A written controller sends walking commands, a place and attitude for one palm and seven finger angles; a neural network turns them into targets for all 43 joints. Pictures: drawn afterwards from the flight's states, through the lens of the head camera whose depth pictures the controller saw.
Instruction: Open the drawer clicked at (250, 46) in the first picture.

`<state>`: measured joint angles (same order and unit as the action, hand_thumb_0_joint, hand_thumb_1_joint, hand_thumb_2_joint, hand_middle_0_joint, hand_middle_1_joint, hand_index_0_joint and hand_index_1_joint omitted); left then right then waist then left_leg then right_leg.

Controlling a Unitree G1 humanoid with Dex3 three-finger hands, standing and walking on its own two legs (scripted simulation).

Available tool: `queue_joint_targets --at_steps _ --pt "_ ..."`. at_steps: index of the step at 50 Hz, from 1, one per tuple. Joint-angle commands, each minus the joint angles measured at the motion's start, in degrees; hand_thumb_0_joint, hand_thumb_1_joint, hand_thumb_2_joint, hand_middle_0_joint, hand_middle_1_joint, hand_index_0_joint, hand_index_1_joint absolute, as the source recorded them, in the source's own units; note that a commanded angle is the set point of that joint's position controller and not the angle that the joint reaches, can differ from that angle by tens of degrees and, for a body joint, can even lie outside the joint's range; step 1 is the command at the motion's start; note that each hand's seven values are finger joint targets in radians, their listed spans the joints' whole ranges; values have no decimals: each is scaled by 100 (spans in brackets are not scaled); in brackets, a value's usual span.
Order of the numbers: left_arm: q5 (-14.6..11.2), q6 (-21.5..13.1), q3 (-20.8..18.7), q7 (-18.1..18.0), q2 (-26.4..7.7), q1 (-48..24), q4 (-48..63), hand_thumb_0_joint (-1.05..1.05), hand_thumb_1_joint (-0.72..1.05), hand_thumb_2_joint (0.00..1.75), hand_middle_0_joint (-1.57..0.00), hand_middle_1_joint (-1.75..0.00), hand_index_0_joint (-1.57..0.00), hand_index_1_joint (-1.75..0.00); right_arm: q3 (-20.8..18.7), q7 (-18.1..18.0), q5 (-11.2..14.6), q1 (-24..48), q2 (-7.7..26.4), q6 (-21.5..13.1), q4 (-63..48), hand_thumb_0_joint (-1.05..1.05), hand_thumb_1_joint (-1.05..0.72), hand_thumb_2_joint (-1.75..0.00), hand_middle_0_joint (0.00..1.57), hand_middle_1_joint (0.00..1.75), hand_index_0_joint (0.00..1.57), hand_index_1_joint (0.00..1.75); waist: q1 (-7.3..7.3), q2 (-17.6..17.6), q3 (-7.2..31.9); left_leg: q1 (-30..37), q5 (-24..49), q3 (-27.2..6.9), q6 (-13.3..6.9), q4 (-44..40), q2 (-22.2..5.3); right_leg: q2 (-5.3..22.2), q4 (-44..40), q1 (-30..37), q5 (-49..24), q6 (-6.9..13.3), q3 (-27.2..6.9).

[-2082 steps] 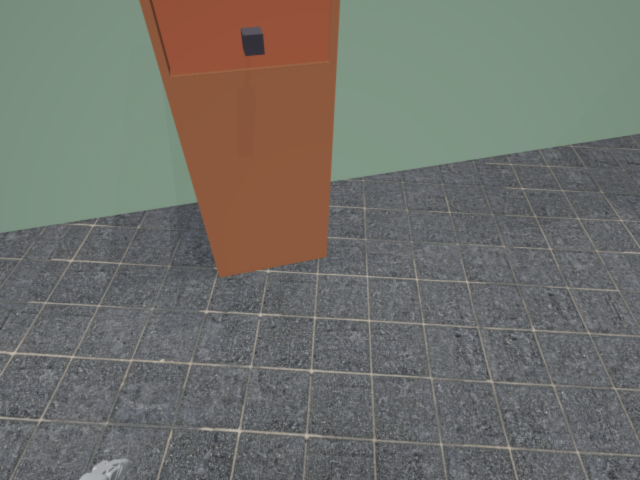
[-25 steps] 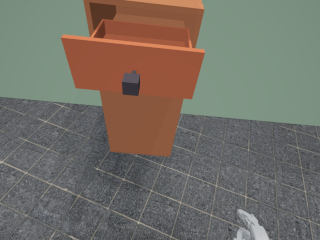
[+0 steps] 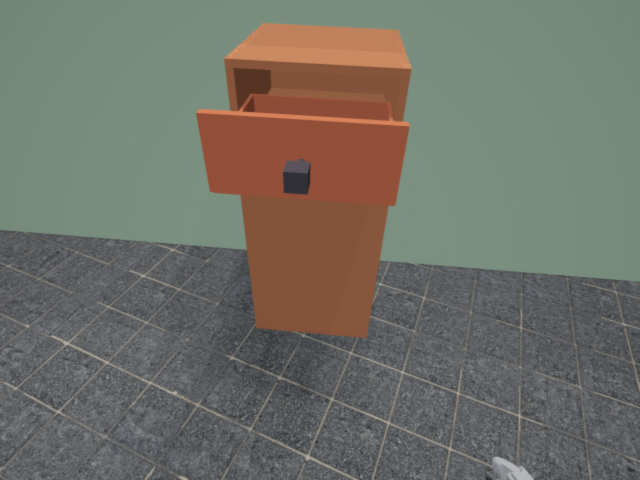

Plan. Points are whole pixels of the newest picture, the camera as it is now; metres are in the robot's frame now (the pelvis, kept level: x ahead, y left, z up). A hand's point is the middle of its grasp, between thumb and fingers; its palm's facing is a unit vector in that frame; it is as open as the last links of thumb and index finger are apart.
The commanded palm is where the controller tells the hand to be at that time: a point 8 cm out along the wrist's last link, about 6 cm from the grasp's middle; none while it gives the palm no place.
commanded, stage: stop stepping back and stand still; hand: left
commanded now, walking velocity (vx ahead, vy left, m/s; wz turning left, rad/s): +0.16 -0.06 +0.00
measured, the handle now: (298, 171) +0.62 +0.10 +0.12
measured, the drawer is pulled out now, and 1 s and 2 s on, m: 0.28 0.28 0.28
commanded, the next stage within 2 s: let the arm hang, fingers relaxed in 0.68 s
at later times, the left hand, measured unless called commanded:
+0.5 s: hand (56, 118) +0.26 +0.24 +0.36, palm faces +0.68 -0.58 -0.44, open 7.4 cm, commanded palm +0.16 +0.26 +0.31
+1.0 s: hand (157, 415) +0.23 +0.24 -0.04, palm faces +0.02 -0.89 -0.45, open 7.4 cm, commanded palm none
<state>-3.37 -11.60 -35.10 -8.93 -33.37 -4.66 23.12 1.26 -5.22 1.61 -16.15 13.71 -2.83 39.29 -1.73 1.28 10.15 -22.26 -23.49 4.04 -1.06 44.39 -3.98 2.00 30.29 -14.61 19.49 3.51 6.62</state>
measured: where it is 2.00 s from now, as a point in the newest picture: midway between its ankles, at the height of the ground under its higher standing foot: outside the picture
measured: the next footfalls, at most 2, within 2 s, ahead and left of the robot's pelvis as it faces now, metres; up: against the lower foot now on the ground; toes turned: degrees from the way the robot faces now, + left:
left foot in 0.06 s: +0.02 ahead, +0.17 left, +0.00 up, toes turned +5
left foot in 0.70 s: +0.11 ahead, +0.14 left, +0.00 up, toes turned +0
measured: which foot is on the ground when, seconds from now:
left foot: up 0.00-0.04, down 0.06-0.30, up 0.32-0.68, down 0.70-1.00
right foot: down 0.00-1.00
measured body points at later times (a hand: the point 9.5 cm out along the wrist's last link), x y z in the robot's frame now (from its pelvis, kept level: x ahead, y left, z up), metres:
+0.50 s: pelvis +0.02 -0.01 +0.00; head +0.03 -0.07 +0.45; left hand +0.22 +0.27 +0.38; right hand +0.17 -0.26 -0.11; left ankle +0.01 +0.14 -0.68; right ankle +0.02 -0.05 -0.74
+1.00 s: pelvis +0.01 +0.02 -0.02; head -0.03 -0.04 +0.43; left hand +0.22 +0.29 -0.01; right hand +0.15 -0.25 -0.14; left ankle +0.07 +0.14 -0.74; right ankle +0.02 -0.05 -0.74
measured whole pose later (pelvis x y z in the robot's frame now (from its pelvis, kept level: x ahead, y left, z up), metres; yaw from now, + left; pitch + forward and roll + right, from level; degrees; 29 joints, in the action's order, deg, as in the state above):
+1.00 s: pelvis +0.01 +0.02 -0.02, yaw -2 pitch -2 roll +1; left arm 1.9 3.3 -5.0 0.8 -17.3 9.1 -30.4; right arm -0.6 0.3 -0.4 -7.6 17.7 -1.5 47.4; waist 2.1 -7.6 3.8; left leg -20.5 -16.8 0.0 -0.3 37.0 0.2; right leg -0.5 37.7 -17.4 18.9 4.2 6.3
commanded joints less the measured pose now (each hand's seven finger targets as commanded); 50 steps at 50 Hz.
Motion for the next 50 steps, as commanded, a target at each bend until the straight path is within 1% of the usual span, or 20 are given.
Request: queue_joint_targets --at_steps 1,3,4,5,8,12,13,15,16,22,25,29,33,35,38,39,41,46,48,50 --pt "-16 144 961 49 -161 228 1364 0 90 90 -20 -30 -20 -30 -198 -40 -63 826 590 -380 -1228 0 -90 -90 20 30 20 30 282 -5 -1030 912 -405 -302 -322 -1957 -23 512 -311 -774 1284 149 -843" --pt "-100 -91 558 44 -497 670 2748 0 90 90 -20 -30 -20 -30 -296 53 -13 955 733 -405 -1516 0 -90 -90 20 30 20 30 327 -1102 -861 1809 -394 -2662 -896 -2756 -1543 -174 1375 -1901 565 -344 -168" --pt "-52 -236 209 65 -736 866 3314 0 90 90 -20 -30 -20 -30 -338 149 -56 996 671 -465 -1547 0 -90 -90 20 30 20 30 297 -889 -714 1775 556 -2814 -1031 -2909 -1826 -172 2075 -2122 706 -346 -305" --pt "-26 -417 -301 108 -1159 1138 3813 0 90 90 -20 -30 -20 -30 -397 225 -79 973 604 -510 -1363 0 -90 -90 20 30 20 30 328 -735 -521 1515 758 -2663 -1020 -2977 -1777 -63 2428 -2035 778 -349 -510" --pt "31 -755 -1322 20 -2091 1640 5524 0 90 90 -20 -30 -20 -30 -371 312 -159 982 498 -739 -1329 0 -90 -90 20 30 20 30 132 -1970 -249 1502 2567 -1452 -830 -2593 -1394 51 2257 -1822 188 -412 -402" --pt "-59 -663 -1481 -226 -1648 1968 4263 0 90 90 -20 -30 -20 -30 -350 358 -115 899 361 -719 -1028 0 -90 -90 20 30 20 30 145 -2430 -19 973 3183 -205 -278 -1664 -1005 -350 35 228 -276 -328 130" --pt "-69 -570 -1482 -254 -1572 1705 3311 0 90 90 -20 -30 -20 -30 -384 359 -60 873 392 -681 -1000 0 -90 -90 20 30 20 30 194 -1905 92 608 2733 -75 -153 -1214 -844 -304 -460 966 -742 -244 -33" --pt "-44 -427 -1483 -296 -1778 941 1143 0 90 90 -20 -30 -20 -30 -488 343 42 718 440 -506 -942 0 -90 -90 20 30 20 30 355 510 328 -880 459 116 181 701 168 1270 -781 2263 -3504 570 -2875" --pt "-47 -454 -1402 -288 -1756 449 852 0 90 90 -20 -30 -20 -30 -513 347 100 708 488 -452 -875 0 -90 -90 20 30 20 30 375 715 285 -1221 -798 -413 175 1577 161 1845 -955 2283 -4291 667 -3172" --pt "-116 -265 -1194 -49 -1044 1995 62 0 90 90 -20 -30 -20 -30 -393 368 151 941 464 -214 -915 0 -90 -90 20 30 20 30 239 799 -616 -608 541 -417 204 963 126 1052 -989 1146 -4088 -93 -951" --pt "-88 -289 -595 37 -588 2553 1115 0 90 90 -20 -30 -20 -30 -393 379 118 1054 508 -263 -1166 0 -90 -90 20 30 20 30 181 868 -688 -311 568 -294 121 128 153 904 -1047 964 -3351 -278 -874" --pt "-28 -568 -585 -48 -912 2585 3640 0 90 90 -20 -30 -20 -30 -396 328 10 1271 494 -415 -1499 0 -90 -90 20 30 20 30 55 711 -289 -29 559 -169 -4 -482 233 985 -1089 1122 -3014 -258 -1227" --pt "-100 -900 -1367 -346 -1763 2243 5040 0 90 90 -20 -30 -20 -30 -428 161 -35 1031 536 -586 -1473 0 -90 -90 20 30 20 30 149 -767 36 1014 1407 -467 47 -1490 131 941 -849 687 -2012 -20 -1481" --pt "-110 -933 -1281 -370 -1376 2302 4489 0 90 90 -20 -30 -20 -30 -462 143 -70 1021 544 -622 -1310 0 -90 -90 20 30 20 30 62 -1858 -50 1208 2471 -1213 -147 -1937 -439 211 -337 403 -1230 -252 -1160" --pt "-150 -704 -1234 -283 -1268 1247 1678 0 90 90 -20 -30 -20 -30 -533 157 112 787 589 -546 -1036 0 -90 -90 20 30 20 30 213 -1763 -295 590 2428 -1029 -106 -1705 -443 -5 -486 725 -1481 -325 -1262" --pt "319 245 2845 776 1085 3248 -3328 0 90 90 -20 -30 -20 -30 -626 414 173 1102 1783 -967 -255 0 -90 -90 20 30 20 30 557 -1332 -591 297 3219 -1027 -112 -682 -333 827 492 -4 -2613 -220 -717" --pt "495 1005 2683 1012 984 3057 -2802 0 90 90 -20 -30 -20 -30 -652 480 27 874 1526 -553 19 0 -90 -90 20 30 20 30 318 -853 -112 688 4389 -1050 -21 -853 -412 596 210 -90 -2328 -131 -1044" --pt "593 1086 2824 1005 819 1558 -4061 0 90 90 -20 -30 -20 -30 -426 466 -159 785 1226 -55 336 0 -90 -90 20 30 20 30 243 2488 -902 112 1823 -1050 -116 -923 -13 745 -741 -451 -1091 -18 -968" --pt "568 1206 2933 952 884 1311 -4905 0 90 90 -20 -30 -20 -30 -371 475 -266 748 1028 169 397 0 -90 -90 20 30 20 30 314 2499 -1519 142 414 -678 -37 -474 224 983 -1178 -949 48 245 -1201" --pt "543 1325 3085 867 1097 1320 -5595 0 90 90 -20 -30 -20 -30 -280 502 -359 522 742 359 566 0 -90 -90 20 30 20 30 337 1527 -1701 273 104 -481 -16 -251 246 1071 -1423 -1233 1150 294 -1323"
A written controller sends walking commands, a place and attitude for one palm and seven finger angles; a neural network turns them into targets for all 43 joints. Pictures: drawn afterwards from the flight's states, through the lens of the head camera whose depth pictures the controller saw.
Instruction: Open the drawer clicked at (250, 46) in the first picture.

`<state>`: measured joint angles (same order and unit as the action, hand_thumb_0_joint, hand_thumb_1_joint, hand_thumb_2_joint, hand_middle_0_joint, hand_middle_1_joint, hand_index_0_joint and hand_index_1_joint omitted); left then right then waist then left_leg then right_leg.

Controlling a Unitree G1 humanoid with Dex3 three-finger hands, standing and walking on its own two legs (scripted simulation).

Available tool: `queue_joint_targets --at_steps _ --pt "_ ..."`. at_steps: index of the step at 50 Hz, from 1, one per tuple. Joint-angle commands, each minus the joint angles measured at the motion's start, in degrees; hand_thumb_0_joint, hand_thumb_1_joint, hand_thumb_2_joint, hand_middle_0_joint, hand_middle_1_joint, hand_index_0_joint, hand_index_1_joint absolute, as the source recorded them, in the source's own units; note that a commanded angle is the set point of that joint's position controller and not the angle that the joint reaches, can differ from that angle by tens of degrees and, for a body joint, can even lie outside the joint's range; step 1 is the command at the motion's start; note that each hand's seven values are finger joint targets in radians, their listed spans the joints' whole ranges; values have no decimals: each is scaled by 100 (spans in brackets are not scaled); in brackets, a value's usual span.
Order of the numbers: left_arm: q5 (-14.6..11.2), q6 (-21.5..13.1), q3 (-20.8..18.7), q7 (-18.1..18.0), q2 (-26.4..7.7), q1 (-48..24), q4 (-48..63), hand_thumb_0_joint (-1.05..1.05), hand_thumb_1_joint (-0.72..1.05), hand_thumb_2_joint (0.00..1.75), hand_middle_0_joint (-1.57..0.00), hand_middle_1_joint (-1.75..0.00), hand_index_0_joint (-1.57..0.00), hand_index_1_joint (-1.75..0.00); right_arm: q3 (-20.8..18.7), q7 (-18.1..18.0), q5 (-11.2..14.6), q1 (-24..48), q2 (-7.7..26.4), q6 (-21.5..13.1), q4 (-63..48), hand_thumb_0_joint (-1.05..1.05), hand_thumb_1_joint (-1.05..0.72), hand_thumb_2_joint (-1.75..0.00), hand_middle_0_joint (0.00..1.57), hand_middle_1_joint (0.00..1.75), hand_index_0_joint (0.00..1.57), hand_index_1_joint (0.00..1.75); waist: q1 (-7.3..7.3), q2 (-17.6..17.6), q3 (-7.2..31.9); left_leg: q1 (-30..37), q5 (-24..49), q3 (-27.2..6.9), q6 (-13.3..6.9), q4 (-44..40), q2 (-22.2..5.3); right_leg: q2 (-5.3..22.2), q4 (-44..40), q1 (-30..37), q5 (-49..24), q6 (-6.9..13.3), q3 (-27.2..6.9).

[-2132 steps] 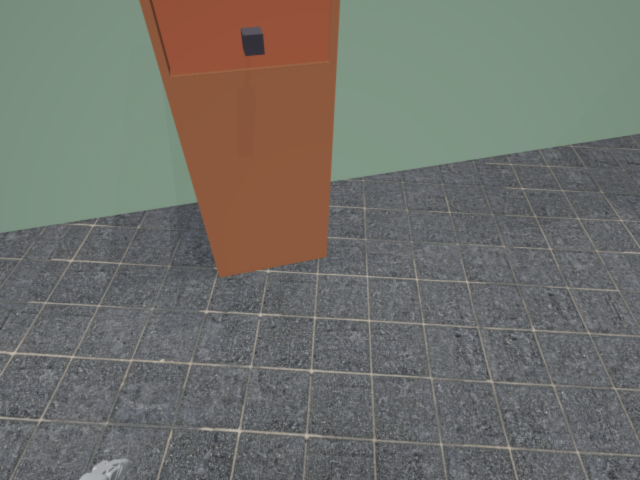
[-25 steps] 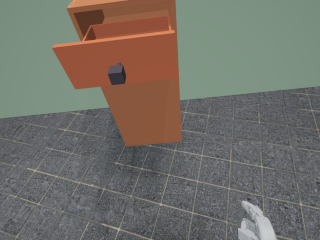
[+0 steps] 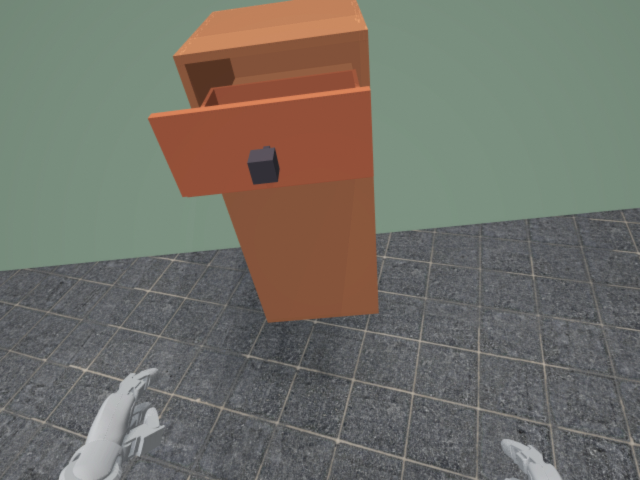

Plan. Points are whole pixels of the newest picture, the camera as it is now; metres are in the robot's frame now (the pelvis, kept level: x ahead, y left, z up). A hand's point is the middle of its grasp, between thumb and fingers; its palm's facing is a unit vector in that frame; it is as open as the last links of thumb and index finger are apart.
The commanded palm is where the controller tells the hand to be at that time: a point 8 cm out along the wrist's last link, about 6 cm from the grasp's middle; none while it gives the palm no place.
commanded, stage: let the arm hang, fingers relaxed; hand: left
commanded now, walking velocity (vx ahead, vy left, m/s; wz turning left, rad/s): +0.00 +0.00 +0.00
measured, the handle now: (265, 159) +0.61 +0.10 +0.14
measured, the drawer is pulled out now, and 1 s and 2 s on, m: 0.28 0.28 0.28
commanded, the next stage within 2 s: look to check the result in 0.88 s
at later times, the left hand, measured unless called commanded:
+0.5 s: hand out of the picture -0.11 +0.19 -0.15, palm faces +0.08 -0.97 -0.24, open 7.3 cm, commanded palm none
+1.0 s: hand out of the picture +0.00 +0.17 -0.15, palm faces +0.07 -0.98 -0.18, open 7.4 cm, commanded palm none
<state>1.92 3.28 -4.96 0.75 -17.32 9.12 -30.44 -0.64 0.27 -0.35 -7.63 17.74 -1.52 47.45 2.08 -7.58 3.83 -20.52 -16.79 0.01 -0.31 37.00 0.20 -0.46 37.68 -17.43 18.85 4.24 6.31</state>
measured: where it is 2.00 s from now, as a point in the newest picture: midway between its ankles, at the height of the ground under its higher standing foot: outside the picture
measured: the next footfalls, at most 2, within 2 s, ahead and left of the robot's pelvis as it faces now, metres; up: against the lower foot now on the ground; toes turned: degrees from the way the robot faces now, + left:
none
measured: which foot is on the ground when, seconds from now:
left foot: down 0.00-1.00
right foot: down 0.00-1.00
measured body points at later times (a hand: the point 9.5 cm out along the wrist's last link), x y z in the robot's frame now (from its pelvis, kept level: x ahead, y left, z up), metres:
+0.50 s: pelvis +0.00 +0.02 +0.01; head +0.01 -0.01 +0.46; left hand -0.11 +0.24 -0.13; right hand -0.04 -0.18 -0.16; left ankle +0.06 +0.13 -0.72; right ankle +0.02 -0.07 -0.72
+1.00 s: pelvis +0.03 +0.01 +0.02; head +0.05 +0.00 +0.47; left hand +0.00 +0.22 -0.14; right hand -0.01 -0.19 -0.15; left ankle +0.06 +0.13 -0.72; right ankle +0.02 -0.07 -0.72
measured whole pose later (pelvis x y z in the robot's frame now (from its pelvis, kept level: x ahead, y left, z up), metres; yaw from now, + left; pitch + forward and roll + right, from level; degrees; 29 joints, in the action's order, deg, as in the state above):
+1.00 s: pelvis +0.03 +0.01 +0.02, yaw +1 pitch -2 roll +0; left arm 0.0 -0.7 -1.4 -2.0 -5.9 16.2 -68.6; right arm -0.3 -2.1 -0.9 -18.8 6.4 0.5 65.7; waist 0.7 -1.6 -3.6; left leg -11.7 -10.3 1.4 -0.1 23.8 -0.3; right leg -0.7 24.1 -8.3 14.4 3.0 6.3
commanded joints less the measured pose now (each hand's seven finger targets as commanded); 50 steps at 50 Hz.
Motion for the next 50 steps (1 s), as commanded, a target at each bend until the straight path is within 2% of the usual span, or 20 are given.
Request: queue_joint_targets --at_steps 1,2,3,4,5,7,8,10,12,13,15,18,22,23,26,28,30,37,41,50 --pt "-1 -140 100 -126 -506 -109 -504 0 90 90 -20 -30 -20 -30 -63 -42 -176 -439 254 281 -173 0 -90 -90 20 30 20 30 0 1709 -1115 266 -442 -30 -89 330 -193 1318 -2195 -1042 1432 221 -1333" --pt "-26 -145 118 -139 -517 -112 -764 0 90 90 -20 -30 -20 -30 -44 -33 -183 -560 148 312 -66 0 -90 -90 20 30 20 30 54 907 -1052 513 -151 -57 -88 -55 -249 1275 -2070 -1026 1418 189 -1290" --pt "-62 -155 139 -152 -536 -17 -1008 0 90 90 -20 -30 -20 -30 -16 -33 -192 -717 117 332 16 0 -90 -90 20 30 20 30 48 94 -929 553 120 -397 -164 -720 -421 1059 -1767 -851 1428 48 -1101" --pt "-109 -176 155 -140 -362 175 -1320 0 90 90 -20 -30 -20 -30 13 -47 -209 -675 110 306 80 0 -90 -90 20 30 20 30 -55 -622 -914 75 -62 -880 -268 -1310 -579 710 -1465 -383 1144 -127 -916" --pt "-137 -207 157 -142 -276 437 -1645 0 90 90 -20 -30 -20 -30 19 -82 -201 -594 147 284 140 0 -90 -90 20 30 20 30 -170 -943 -807 -454 -603 -1169 -332 -1753 -732 505 -1317 303 798 -204 -791" --pt "-114 -247 65 -161 -53 987 -2237 0 90 90 -20 -30 -20 -30 -36 -137 -192 -585 58 304 335 0 -90 -90 20 30 20 30 -324 -1227 -493 -790 -1517 -1079 -262 -2030 -634 449 -1285 1012 707 -143 -774" --pt "-117 -248 26 -164 -20 1108 -2416 0 90 90 -20 -30 -20 -30 -66 -177 -176 -705 11 321 393 0 -90 -90 20 30 20 30 -348 -1258 -379 -669 -1475 -1074 -276 -2077 -652 391 -1219 1134 555 -130 -653" --pt "-151 -274 93 -143 75 1309 -2798 0 90 90 -20 -30 -20 -30 -77 -206 -130 -938 -77 325 613 0 -90 -90 20 30 20 30 -327 -1141 -33 -355 -1357 -1060 -281 -2165 -688 345 -1207 1256 261 -149 -575" --pt "-150 -317 160 -161 205 1407 -3101 0 90 90 -20 -30 -20 -30 -90 -225 -93 -1176 -199 312 798 0 -90 -90 20 30 20 30 -272 -528 -53 -61 -912 -912 -243 -1987 -637 434 -1523 1174 55 -123 -648" --pt "-146 -334 182 -173 221 1373 -3215 0 90 90 -20 -30 -20 -30 -89 -227 -71 -1285 -254 318 860 0 -90 -90 20 30 20 30 -219 35 -257 65 -630 -822 -212 -1850 -605 492 -1733 982 87 -93 -697" --pt "-144 -363 237 -200 273 1313 -3426 0 90 90 -20 -30 -20 -30 -81 -226 -59 -1559 -373 330 1049 0 -90 -90 20 30 20 30 -105 728 -594 383 -234 -554 -150 -1524 -484 730 -2176 444 603 -39 -888" --pt "-139 -364 274 -261 298 1231 -3624 0 90 90 -20 -30 -20 -30 -65 -209 -53 -1873 -537 395 1306 0 -90 -90 20 30 20 30 44 1318 -1029 885 164 -256 -94 -1089 -371 938 -2634 -428 1379 32 -1012" --pt "-135 -329 304 -297 462 1282 -3806 0 90 90 -20 -30 -20 -30 -33 -222 -83 -2038 -706 385 1533 0 -90 -90 20 30 20 30 65 1192 -1222 895 30 -254 -113 -1190 -414 859 -2515 -699 1546 -16 -927" --pt "-136 -324 303 -300 439 1358 -3828 0 90 90 -20 -30 -20 -30 -20 -220 -79 -2000 -704 377 1547 0 -90 -90 20 30 20 30 35 961 -1235 873 -26 -291 -123 -1327 -448 777 -2413 -680 1507 -40 -894" --pt "-139 -303 301 -302 586 1479 -3884 0 90 90 -20 -30 -20 -30 -18 -251 -112 -1867 -720 313 1556 0 -90 -90 20 30 20 30 -78 690 -1336 353 -454 -598 -194 -1864 -572 553 -2045 -221 991 -132 -790" --pt "-125 -301 291 -306 588 1588 -3910 0 90 90 -20 -30 -20 -30 -17 -261 -97 -1727 -702 276 1543 0 -90 -90 20 30 20 30 -187 625 -1391 149 -561 -682 -222 -2089 -621 493 -1903 43 593 -164 -715" --pt "-126 -312 289 -312 664 1553 -3884 0 90 90 -20 -30 -20 -30 -17 -271 -103 -1689 -748 231 1564 0 -90 -90 20 30 20 30 -204 558 -1306 77 -518 -758 -234 -2198 -631 483 -1781 281 216 -176 -706" --pt "-154 -388 285 -319 674 1337 -3808 0 90 90 -20 -30 -20 -30 -3 -271 -93 -1677 -894 171 1649 0 -90 -90 20 30 20 30 -182 508 -1153 372 431 -447 -149 -1914 -490 632 -1875 520 -276 -129 -738" --pt "-163 -412 284 -311 638 1259 -3767 0 90 90 -20 -30 -20 -30 5 -272 -83 -1664 -881 160 1668 0 -90 -90 20 30 20 30 -162 642 -1051 594 864 -371 -128 -1771 -494 694 -1960 598 -488 -130 -726" --pt "-173 -416 295 -325 619 1189 -3779 0 90 90 -20 -30 -20 -30 7 -294 -65 -1576 -784 172 1720 0 -90 -90 20 30 20 30 -123 686 -932 880 1208 -351 -115 -1672 -536 699 -2032 742 -759 -138 -678"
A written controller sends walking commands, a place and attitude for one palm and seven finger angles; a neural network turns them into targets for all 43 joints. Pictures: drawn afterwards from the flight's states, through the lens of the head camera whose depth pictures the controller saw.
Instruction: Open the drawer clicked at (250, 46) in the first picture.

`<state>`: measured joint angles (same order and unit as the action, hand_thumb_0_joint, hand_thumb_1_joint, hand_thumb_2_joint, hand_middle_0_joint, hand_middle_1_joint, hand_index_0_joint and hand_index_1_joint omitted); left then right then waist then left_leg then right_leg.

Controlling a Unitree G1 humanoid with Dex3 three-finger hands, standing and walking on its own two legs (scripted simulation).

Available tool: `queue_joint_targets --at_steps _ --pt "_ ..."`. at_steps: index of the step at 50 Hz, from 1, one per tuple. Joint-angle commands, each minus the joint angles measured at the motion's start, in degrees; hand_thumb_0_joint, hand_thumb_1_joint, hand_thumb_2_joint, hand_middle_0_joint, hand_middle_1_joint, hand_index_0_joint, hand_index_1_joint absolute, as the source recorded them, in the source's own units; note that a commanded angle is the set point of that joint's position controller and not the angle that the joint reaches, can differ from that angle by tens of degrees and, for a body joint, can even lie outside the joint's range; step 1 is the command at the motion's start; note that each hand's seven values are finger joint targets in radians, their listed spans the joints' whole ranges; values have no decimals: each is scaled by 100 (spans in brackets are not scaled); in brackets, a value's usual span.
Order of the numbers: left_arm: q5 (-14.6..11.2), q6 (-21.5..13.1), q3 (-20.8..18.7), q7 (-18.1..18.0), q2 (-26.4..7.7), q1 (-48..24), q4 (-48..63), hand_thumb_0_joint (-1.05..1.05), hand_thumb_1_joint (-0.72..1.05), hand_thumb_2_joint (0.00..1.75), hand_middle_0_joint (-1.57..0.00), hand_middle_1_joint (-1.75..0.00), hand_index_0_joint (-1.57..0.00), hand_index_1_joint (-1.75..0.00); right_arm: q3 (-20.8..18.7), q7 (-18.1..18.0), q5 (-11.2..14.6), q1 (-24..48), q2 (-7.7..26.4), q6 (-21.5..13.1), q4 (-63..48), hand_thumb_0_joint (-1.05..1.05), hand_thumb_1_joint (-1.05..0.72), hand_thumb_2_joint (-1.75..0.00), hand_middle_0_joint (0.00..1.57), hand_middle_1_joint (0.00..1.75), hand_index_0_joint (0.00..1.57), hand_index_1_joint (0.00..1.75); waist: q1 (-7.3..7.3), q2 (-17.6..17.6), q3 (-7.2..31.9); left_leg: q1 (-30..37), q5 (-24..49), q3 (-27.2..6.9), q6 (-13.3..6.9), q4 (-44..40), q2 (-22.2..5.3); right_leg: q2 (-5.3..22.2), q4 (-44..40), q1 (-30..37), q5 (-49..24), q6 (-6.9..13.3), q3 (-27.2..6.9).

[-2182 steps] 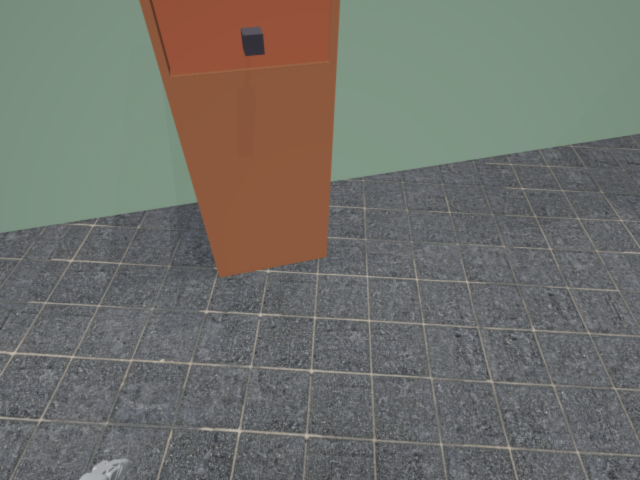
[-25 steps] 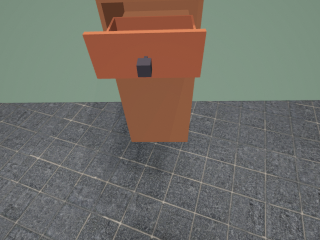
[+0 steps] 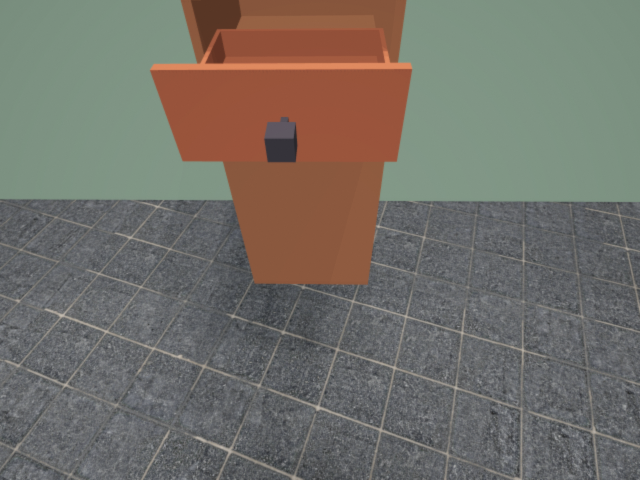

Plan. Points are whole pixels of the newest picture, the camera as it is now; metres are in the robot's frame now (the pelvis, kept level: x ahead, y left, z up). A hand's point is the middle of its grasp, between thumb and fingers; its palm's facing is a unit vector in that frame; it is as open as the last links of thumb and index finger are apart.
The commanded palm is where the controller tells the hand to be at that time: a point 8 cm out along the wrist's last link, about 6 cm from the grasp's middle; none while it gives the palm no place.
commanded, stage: look to check the result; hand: left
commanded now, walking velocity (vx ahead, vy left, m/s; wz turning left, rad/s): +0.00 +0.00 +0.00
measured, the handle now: (282, 134) +0.58 +0.09 +0.12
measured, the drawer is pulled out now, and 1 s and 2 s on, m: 0.28 0.28 0.28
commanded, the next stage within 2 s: stand and wait in 0.48 s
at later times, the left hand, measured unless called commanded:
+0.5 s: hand out of the picture +0.00 +0.13 -0.17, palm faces +0.07 -0.98 -0.18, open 7.4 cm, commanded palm none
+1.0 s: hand out of the picture +0.01 +0.13 -0.18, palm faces +0.07 -0.98 -0.18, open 7.4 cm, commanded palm none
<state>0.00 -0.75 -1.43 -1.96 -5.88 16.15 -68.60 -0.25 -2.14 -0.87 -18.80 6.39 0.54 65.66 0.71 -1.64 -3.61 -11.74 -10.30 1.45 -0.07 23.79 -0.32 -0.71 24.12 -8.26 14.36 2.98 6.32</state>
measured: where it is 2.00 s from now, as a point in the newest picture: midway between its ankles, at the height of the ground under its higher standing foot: outside the picture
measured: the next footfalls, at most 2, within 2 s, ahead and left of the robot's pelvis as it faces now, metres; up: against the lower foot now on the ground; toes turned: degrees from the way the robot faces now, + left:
none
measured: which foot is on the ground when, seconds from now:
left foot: down 0.00-1.00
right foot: down 0.00-1.00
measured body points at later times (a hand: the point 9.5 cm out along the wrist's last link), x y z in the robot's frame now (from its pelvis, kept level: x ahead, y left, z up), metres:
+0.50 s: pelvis +0.02 -0.02 +0.00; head +0.04 -0.04 +0.45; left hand +0.00 +0.18 -0.16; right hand +0.01 -0.23 -0.17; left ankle +0.03 +0.12 -0.74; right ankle -0.01 -0.08 -0.74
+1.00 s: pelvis +0.03 -0.03 +0.00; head +0.05 -0.04 +0.45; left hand +0.01 +0.18 -0.16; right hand +0.01 -0.24 -0.17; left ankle +0.03 +0.12 -0.74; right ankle -0.01 -0.08 -0.74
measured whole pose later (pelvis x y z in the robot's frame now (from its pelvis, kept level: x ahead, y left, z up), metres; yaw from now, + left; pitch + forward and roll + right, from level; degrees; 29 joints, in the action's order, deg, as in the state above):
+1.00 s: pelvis +0.03 -0.03 +0.00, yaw +0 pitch -2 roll +0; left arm -0.1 -0.6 -1.4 -2.3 -6.0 16.3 -67.7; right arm -0.1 -2.9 -0.6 -16.6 6.8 1.0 66.1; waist 0.3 -0.9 -4.0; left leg -9.0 -13.2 0.2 2.5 24.3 -2.9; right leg -3.6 20.9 -3.7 15.7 5.0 7.2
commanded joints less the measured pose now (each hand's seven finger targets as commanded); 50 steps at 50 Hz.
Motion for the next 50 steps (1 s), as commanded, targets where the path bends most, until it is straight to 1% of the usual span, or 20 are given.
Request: queue_joint_targets --at_steps 1,6,8,9,12,15,17,18,22,28,29,33,37,39,42,43,46,47,48,50 --pt "18 -16 -59 -53 -511 505 33 0 90 90 -20 -30 -20 -30 -29 -58 -15 -458 360 -41 -99 0 -90 -90 20 30 20 30 9 128 -119 54 630 -497 -143 -341 -488 723 -662 -129 -408 -12 -680" --pt "20 -17 -45 -62 -496 536 -3 0 90 90 -20 -30 -20 -30 -24 -72 -4 -386 402 -36 -69 0 -90 -90 20 30 20 30 9 138 -151 130 689 -479 -140 -324 -506 719 -694 -101 -519 -24 -667" --pt "28 -18 -53 -65 -514 567 11 0 90 90 -20 -30 -20 -30 -22 -69 6 -351 405 -25 -71 0 -90 -90 20 30 20 30 -4 179 -269 99 632 -464 -138 -314 -504 707 -747 -158 -450 -27 -634" --pt "29 -16 -46 -66 -493 552 -2 0 90 90 -20 -30 -20 -30 -27 -69 -8 -341 389 -27 -68 0 -90 -90 20 30 20 30 15 82 -240 117 689 -457 -133 -312 -502 729 -731 -130 -517 -23 -653" --pt "26 -17 -47 -63 -491 562 -3 0 90 90 -20 -30 -20 -30 -19 -77 -4 -326 398 -28 -65 0 -90 -90 20 30 20 30 13 151 -253 112 679 -467 -130 -313 -499 722 -745 -96 -538 -24 -646" --pt "29 -25 -44 -72 -500 556 0 0 90 90 -20 -30 -20 -30 -15 -82 -8 -297 403 -29 -46 0 -90 -90 20 30 20 30 11 94 -212 153 807 -456 -125 -269 -503 735 -723 -22 -808 -28 -626" --pt "26 -30 -44 -70 -498 582 8 0 90 90 -20 -30 -20 -30 -19 -84 -6 -266 410 -33 -53 0 -90 -90 20 30 20 30 1 110 -160 217 810 -433 -119 -264 -503 751 -742 -2 -892 -27 -645" --pt "29 -38 -53 -73 -522 599 21 0 90 90 -20 -30 -20 -30 -22 -84 4 -257 411 -28 -66 0 -90 -90 20 30 20 30 -12 217 -155 235 832 -423 -123 -241 -513 731 -750 4 -979 -40 -619" --pt "28 -37 -46 -78 -509 576 23 0 90 90 -20 -30 -20 -30 -23 -91 -10 -251 426 -20 -47 0 -90 -90 20 30 20 30 3 232 -227 221 831 -392 -100 -230 -507 757 -763 26 -1172 -53 -634" --pt "28 -36 -63 -90 -600 579 70 0 90 90 -20 -30 -20 -30 -23 -94 5 -247 420 -2 -57 0 -90 -90 20 30 20 30 -17 239 -167 219 744 -296 -75 -158 -498 766 -807 145 -1424 -134 -645" --pt "25 -30 -61 -91 -590 547 75 0 90 90 -20 -30 -20 -30 -25 -96 -8 -250 420 4 -37 0 -90 -90 20 30 20 30 -5 180 -243 173 720 -294 -58 -154 -485 780 -805 118 -1425 -135 -665" --pt "24 -21 -81 -98 -620 566 93 0 90 90 -20 -30 -20 -30 -24 -101 5 -263 404 15 -46 0 -90 -90 20 30 20 30 -26 290 -258 143 687 -262 -56 -115 -487 766 -850 160 -1480 -192 -634" --pt "14 -18 -83 -96 -630 542 112 0 90 90 -20 -30 -20 -30 -30 -108 -2 -297 405 21 -38 0 -90 -90 20 30 20 30 -8 316 -209 149 685 -241 -36 -84 -479 791 -838 210 -1607 -229 -660" --pt "17 -6 -90 -104 -644 531 127 0 90 90 -20 -30 -20 -30 -28 -111 3 -303 402 32 -28 0 -90 -90 20 30 20 30 -12 267 -285 104 661 -228 -34 -54 -473 796 -858 197 -1630 -270 -659" --pt "9 -10 -88 -102 -642 539 136 0 90 90 -20 -30 -20 -30 -28 -120 3 -322 412 23 -32 0 -90 -90 20 30 20 30 -14 275 -151 164 753 -240 -41 -46 -477 793 -816 296 -1824 -276 -661" --pt "13 -8 -99 -104 -655 555 147 0 90 90 -20 -30 -20 -30 -26 -123 19 -315 404 25 -46 0 -90 -90 20 30 20 30 -27 327 -158 169 733 -221 -46 -49 -491 771 -834 297 -1813 -297 -639" --pt "7 -5 -92 -99 -624 540 149 0 90 90 -20 -30 -20 -30 -28 -131 4 -310 420 17 -33 0 -90 -90 20 30 20 30 -16 180 -153 199 836 -244 -48 -60 -498 771 -792 291 -1867 -259 -657" --pt "5 -2 -84 -95 -639 539 149 0 90 90 -20 -30 -20 -30 -27 -129 9 -307 420 20 -44 0 -90 -90 20 30 20 30 -14 146 -200 194 816 -255 -47 -70 -499 771 -806 254 -1791 -249 -656" --pt "11 1 -92 -95 -655 546 156 0 90 90 -20 -30 -20 -30 -24 -129 22 -307 400 24 -41 0 -90 -90 20 30 20 30 -31 241 -240 188 773 -250 -52 -81 -513 748 -851 227 -1663 -268 -636" --pt "9 1 -73 -89 -614 532 146 0 90 90 -20 -30 -20 -30 -30 -127 0 -326 424 23 -33 0 -90 -90 20 30 20 30 -11 146 -301 192 761 -268 -44 -116 -520 750 -857 159 -1487 -218 -661"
